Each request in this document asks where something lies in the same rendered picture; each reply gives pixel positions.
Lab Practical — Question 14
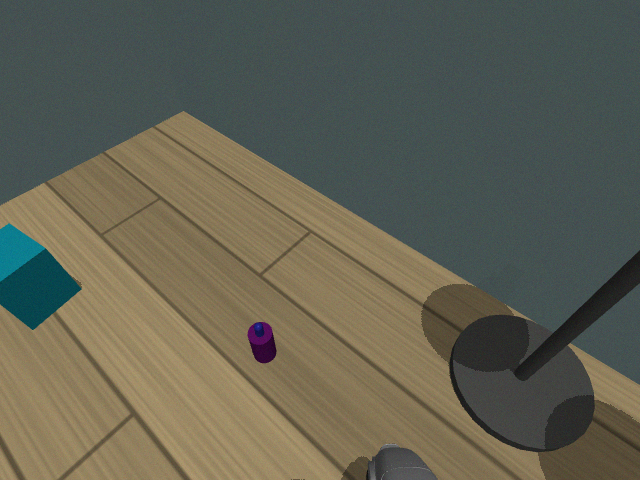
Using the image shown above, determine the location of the coat stand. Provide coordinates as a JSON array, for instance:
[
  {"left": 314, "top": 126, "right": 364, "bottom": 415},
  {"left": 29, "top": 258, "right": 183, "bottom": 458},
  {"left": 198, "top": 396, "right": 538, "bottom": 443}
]
[{"left": 449, "top": 250, "right": 640, "bottom": 452}]

